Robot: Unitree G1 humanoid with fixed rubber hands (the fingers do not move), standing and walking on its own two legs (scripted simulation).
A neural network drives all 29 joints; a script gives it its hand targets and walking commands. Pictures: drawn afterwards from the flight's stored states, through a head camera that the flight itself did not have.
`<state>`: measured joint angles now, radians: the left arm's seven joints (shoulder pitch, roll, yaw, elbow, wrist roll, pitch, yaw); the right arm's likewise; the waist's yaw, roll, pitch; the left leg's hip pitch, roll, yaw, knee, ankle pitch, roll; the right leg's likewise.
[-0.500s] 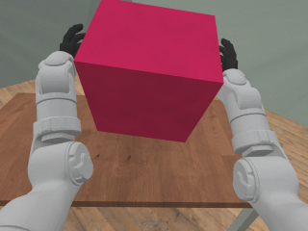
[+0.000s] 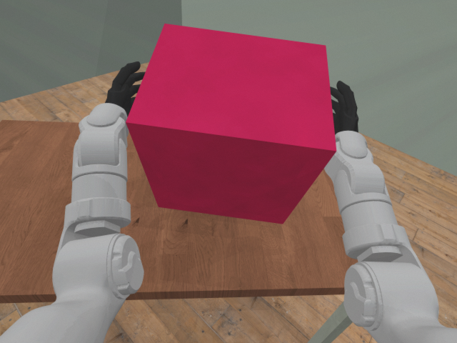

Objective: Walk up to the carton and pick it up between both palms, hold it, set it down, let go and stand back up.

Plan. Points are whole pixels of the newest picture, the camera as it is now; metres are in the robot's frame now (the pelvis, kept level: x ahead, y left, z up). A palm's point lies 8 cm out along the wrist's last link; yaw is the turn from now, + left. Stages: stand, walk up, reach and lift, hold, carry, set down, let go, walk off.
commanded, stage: set down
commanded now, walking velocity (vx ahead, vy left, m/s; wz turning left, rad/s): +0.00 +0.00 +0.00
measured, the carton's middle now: (231, 136) +0.44 -0.05 +0.17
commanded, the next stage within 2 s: none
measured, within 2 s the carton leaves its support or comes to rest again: neither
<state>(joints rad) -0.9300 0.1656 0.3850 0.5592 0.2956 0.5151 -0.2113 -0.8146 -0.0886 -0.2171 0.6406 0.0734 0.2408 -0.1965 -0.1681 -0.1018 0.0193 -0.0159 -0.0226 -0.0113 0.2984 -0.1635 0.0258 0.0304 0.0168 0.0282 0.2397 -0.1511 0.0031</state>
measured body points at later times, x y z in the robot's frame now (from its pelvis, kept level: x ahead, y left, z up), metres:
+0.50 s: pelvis +0.00 +0.01 +0.00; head -0.01 +0.05 +0.45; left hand +0.47 +0.14 +0.21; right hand +0.38 -0.21 +0.20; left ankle +0.01 +0.10 -0.75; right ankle +0.00 -0.12 -0.75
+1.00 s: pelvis +0.01 +0.02 +0.00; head +0.01 +0.06 +0.45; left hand +0.49 +0.14 +0.18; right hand +0.38 -0.21 +0.17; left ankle +0.01 +0.10 -0.75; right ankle +0.00 -0.12 -0.75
